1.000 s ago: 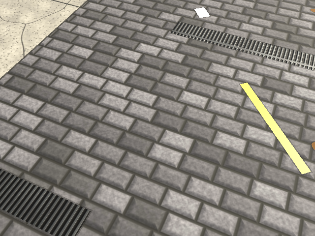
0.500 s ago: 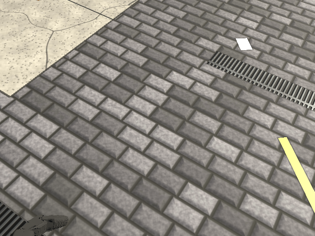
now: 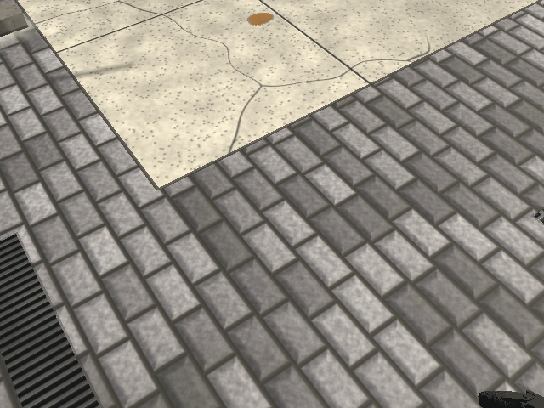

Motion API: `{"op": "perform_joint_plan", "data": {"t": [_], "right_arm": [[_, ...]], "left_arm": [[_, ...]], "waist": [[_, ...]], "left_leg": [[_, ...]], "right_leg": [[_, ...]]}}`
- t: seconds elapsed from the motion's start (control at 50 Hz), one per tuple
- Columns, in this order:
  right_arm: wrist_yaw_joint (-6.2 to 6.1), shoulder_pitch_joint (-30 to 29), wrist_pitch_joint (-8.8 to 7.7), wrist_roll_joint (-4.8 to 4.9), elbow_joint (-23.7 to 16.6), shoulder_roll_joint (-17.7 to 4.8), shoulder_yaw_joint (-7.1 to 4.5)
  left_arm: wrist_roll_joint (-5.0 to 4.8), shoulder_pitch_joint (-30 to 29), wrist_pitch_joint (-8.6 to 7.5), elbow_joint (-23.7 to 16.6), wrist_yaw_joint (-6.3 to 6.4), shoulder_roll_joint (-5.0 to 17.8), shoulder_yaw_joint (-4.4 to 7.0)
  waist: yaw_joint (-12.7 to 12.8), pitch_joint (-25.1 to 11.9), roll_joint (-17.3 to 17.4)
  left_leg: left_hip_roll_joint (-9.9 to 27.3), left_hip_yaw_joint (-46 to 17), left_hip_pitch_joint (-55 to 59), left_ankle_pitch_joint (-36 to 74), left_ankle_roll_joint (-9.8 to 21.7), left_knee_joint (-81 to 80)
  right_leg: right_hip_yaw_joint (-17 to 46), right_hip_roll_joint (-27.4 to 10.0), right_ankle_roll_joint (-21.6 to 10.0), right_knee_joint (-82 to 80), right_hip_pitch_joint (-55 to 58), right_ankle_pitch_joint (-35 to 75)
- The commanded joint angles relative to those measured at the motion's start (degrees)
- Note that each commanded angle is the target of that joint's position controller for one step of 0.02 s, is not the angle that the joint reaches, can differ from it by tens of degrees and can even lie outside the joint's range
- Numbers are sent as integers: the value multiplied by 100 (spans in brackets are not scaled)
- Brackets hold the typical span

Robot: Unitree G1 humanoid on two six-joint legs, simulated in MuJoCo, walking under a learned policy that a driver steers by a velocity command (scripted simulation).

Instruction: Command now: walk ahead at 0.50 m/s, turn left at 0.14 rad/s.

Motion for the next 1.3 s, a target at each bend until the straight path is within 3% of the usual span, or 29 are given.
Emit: {"op": "perform_joint_plan", "data": {"t": [0.02,0.06,0.1,0.12,0.14,0.16,0.18,0.2,0.24,0.32,0.52,0.58,0.62,0.64,0.66,0.68,0.7,0.74,0.84,0.96,1.04,1.1,1.14,1.16,1.18,1.2,1.22,1.26,1.3], "right_arm": [[62,-537,-113,40,-519,-354,-73],[82,-488,-123,30,-528,-469,-120],[36,547,-108,-33,-195,-792,-318],[-28,1498,-79,-64,10,-1119,-450],[-73,1966,-35,-129,73,-1775,-570],[-50,2064,-38,-40,109,-1332,-462],[-29,1664,-75,-30,92,-1088,-354],[-20,1329,-95,-46,61,-897,-295],[15,842,-149,-119,55,-610,-204],[-4,795,-278,-86,239,-734,-260],[-129,1703,-148,19,944,-1035,-333],[-168,1741,-48,29,1084,-1104,-365],[-194,1592,21,13,1089,-1106,-346],[-218,1611,26,-61,999,-921,-252],[-149,2344,-88,-99,879,-266,-43],[-125,2155,-211,-35,975,-445,-68],[-87,1583,-286,134,815,-939,-211],[-120,969,-297,75,671,-868,-210],[-177,1099,-70,-51,743,-467,-173],[-71,-133,-172,-43,466,-267,-69],[44,-682,-217,16,267,-356,-67],[106,-559,-245,7,256,-532,-120],[67,571,-252,-26,606,-860,-310],[14,1567,-236,-73,834,-1233,-441],[4,1991,-187,-90,963,-1780,-571],[25,2041,-190,-25,934,-1233,-418],[18,1603,-211,-26,883,-998,-326],[22,876,-223,-84,776,-724,-243],[36,638,-272,-144,780,-551,-193]], "left_arm": [[-73,-151,-23,-267,23,1076,228],[-97,-130,42,-188,42,1160,248],[-98,-173,86,-163,70,1080,200],[11,-198,69,-254,86,835,85],[119,283,-30,-480,61,219,-129],[27,117,-134,-408,45,568,-54],[-120,-302,-195,-556,13,935,57],[-122,-603,-208,-611,18,890,45],[29,-647,-135,-582,32,784,71],[84,-731,52,-588,43,468,9],[26,-2512,-63,-1122,-166,349,-99],[39,-2411,-96,-1152,-224,484,-59],[66,-1376,-106,-861,-176,785,114],[99,-392,-94,-624,-118,1110,240],[144,220,-43,-525,-80,1692,387],[44,380,-9,-457,-89,1250,277],[21,-49,-8,-511,-73,1000,178],[93,-780,-11,-615,-66,684,81],[131,-970,-156,-505,-61,665,87],[48,-461,-86,-231,65,897,147],[-15,-68,26,16,89,977,183],[-34,-100,123,92,128,1062,234],[-16,-248,188,69,149,987,201],[94,-176,192,-45,163,715,79],[122,499,75,-153,108,56,-126],[45,264,-55,-67,81,439,-51],[-121,-261,-140,-236,41,838,65],[-43,-747,-163,-329,82,775,78],[7,-552,-45,-261,90,604,86]], "waist": [[-172,113,-706],[-325,93,-745],[-919,-524,-600],[-1345,-1201,-300],[-1174,-1914,1200],[-1311,-2174,1115],[-1236,-1291,808],[-1099,-853,511],[-735,-372,364],[-518,-161,215],[-1057,289,62],[-898,161,176],[-320,-502,211],[63,-1278,-7],[-102,-2207,-1316],[68,-2508,-1541],[44,-1514,-1142],[-269,-443,-554],[-710,-135,-659],[-317,117,-508],[-174,259,-522],[-376,149,-614],[-986,-550,-559],[-1346,-1383,-122],[-1075,-2074,1353],[-1269,-2175,1129],[-1215,-1330,773],[-929,-484,190],[-636,-370,385]], "left_leg": [[-134,172,411,217,90,-503],[-227,251,722,-34,251,-771],[-502,487,2363,-11,512,-1129],[90,-154,3839,-26,778,-986],[1591,-2764,5688,-763,1686,-1375],[1765,-3904,5666,-1571,1899,-2044],[1576,-3168,5018,-1636,1664,-2139],[1304,-2467,4331,-1283,1519,-2219],[926,-1682,3208,-325,1374,-2561],[796,-981,2578,551,1476,-3013],[861,-326,3348,618,1126,-2872],[1018,-370,3873,1440,976,-2411],[697,-85,3775,3109,765,-1173],[420,130,2929,2461,576,182],[-486,389,497,-159,97,2503],[-777,-367,-370,-2818,83,3343],[-402,-456,-919,-2562,167,3676],[99,-148,-733,-1647,191,3084],[385,-108,-66,-762,-42,2076],[158,157,80,996,-122,-100],[43,102,-17,897,7,-725],[-65,142,286,259,227,-955],[-378,452,1928,119,486,-1155],[299,-268,3584,247,793,-929],[1599,-2914,5614,-936,1735,-1397],[1686,-3843,5665,-1715,1735,-2053],[1524,-3074,5003,-1778,1467,-2164],[1114,-1930,3576,-789,1286,-2451],[858,-1384,2869,-166,1240,-2768]], "right_leg": [[853,-1532,-945,-475,-178,1522],[831,-1647,-842,-214,33,1938],[413,-1306,-592,1084,-170,3330],[160,-1040,-361,2489,-1004,2634],[-53,-136,66,4749,-3203,-299],[728,-95,50,5632,-3945,-1851],[773,-413,-41,5852,-4400,-1511],[656,-653,-77,5653,-4309,-1011],[683,-927,-7,5042,-3755,-387],[618,-948,200,4323,-3519,271],[462,-571,31,1658,-3401,1840],[368,-439,-197,1422,-3120,1187],[34,-101,-458,1234,-1568,1087],[532,-609,-741,1526,83,1381],[3085,-2110,-1706,1366,2485,546],[4552,-2378,-1889,429,2703,-412],[3825,-2191,-1568,243,1965,-910],[2593,-1754,-1317,-102,285,-251],[1453,-1399,-1370,-726,-898,1199],[677,-1131,-1105,-838,-714,1462],[768,-1457,-1049,-595,8,1415],[846,-1666,-904,-145,496,2047],[522,-1295,-672,1228,339,3504],[266,-972,-470,2800,-568,2615],[85,84,-38,4951,-2970,-281],[921,68,-93,5668,-3693,-1943],[939,-252,-197,5883,-4135,-1567],[699,-733,-186,5335,-3895,-640],[733,-933,-109,4952,-3279,-211]]}}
